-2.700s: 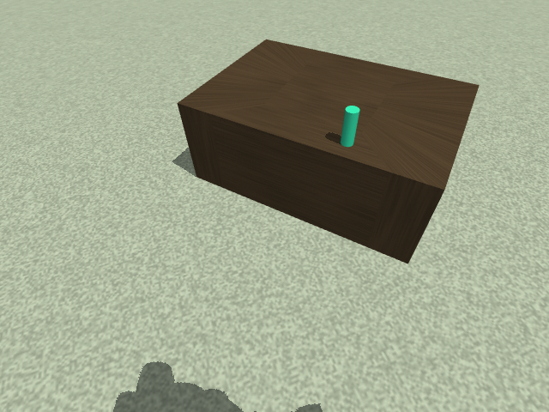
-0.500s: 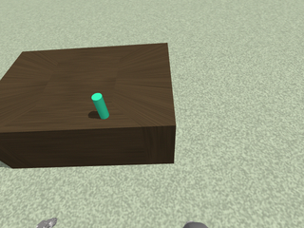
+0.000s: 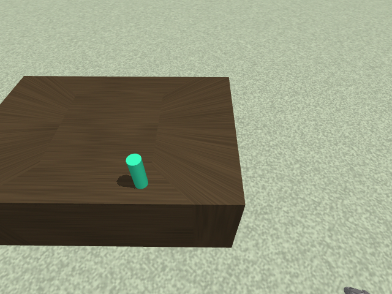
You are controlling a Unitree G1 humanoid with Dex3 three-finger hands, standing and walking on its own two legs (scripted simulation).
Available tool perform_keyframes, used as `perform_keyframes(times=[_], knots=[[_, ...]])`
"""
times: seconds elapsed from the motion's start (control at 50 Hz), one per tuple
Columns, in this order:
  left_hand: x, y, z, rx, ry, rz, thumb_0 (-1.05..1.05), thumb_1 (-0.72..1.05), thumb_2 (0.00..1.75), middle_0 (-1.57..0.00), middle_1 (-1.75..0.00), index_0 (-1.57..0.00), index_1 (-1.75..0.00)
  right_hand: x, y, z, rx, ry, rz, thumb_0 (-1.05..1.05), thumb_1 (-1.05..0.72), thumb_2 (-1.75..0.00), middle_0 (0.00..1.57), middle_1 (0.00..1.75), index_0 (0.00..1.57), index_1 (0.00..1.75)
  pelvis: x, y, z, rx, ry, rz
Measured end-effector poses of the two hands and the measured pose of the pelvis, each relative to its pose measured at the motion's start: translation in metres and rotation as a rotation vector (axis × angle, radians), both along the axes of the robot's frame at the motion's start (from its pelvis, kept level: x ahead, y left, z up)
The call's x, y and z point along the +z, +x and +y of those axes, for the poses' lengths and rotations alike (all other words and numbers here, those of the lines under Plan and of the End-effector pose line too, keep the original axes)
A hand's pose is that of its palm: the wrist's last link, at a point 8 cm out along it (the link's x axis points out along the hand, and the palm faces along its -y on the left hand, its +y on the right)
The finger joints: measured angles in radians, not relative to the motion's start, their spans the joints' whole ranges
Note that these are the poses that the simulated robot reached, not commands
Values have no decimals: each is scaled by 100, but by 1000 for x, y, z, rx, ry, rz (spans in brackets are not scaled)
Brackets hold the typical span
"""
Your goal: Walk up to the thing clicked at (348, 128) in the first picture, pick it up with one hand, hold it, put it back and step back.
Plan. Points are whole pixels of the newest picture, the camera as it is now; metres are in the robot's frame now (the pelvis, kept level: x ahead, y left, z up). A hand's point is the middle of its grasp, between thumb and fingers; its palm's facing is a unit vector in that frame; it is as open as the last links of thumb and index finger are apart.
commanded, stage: walk up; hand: left
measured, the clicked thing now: (137, 172) +0.56 +0.23 -0.23
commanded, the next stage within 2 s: stand in 1.62 s
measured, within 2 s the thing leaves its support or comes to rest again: neither
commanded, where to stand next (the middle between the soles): +0.16 +0.02 m, yaw +0 degrees
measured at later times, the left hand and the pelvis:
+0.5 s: hand (85, 280) +0.20 +0.28 -0.14, palm faces -0.04 -0.92 -0.39, open 7.3 cm; pelvis +0.09 +0.02 +0.00, yaw -1 degrees
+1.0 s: hand (84, 280) +0.19 +0.27 -0.13, palm faces +0.00 -0.94 -0.35, open 7.3 cm; pelvis +0.11 +0.02 +0.02, yaw +0 degrees
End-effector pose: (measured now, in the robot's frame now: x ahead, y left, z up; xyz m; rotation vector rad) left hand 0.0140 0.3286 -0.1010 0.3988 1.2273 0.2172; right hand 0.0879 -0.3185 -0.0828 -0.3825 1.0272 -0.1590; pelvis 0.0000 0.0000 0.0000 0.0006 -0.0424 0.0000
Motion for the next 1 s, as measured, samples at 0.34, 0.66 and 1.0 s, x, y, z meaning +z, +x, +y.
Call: perform_keyframes(times=[0.34, 0.66, 1.0], knots=[[7, 140, -17, -63, 20, -123, 1, 91, 90, -20, -30, -21, -30, -44, 44, 11, -83, 48, 161, 1, -91, -90, 20, 30, 20, 30, -7, 75, 0, -10, -6, 2], [-3, 189, -5, -23, -61, -107, 1, 91, 90, -20, -30, -21, -30, -23, 76, 40, -81, 30, 178, 0, -90, -90, 20, 30, 20, 30, 8, 98, 22, -7, -3, 11], [9, 173, -10, 43, -68, -38, 1, 91, 90, -20, -30, -21, -30, -9, 122, 41, -63, 47, 128, 0, -90, -90, 20, 30, 20, 30, 24, 107, 19, 8, 0, -3]])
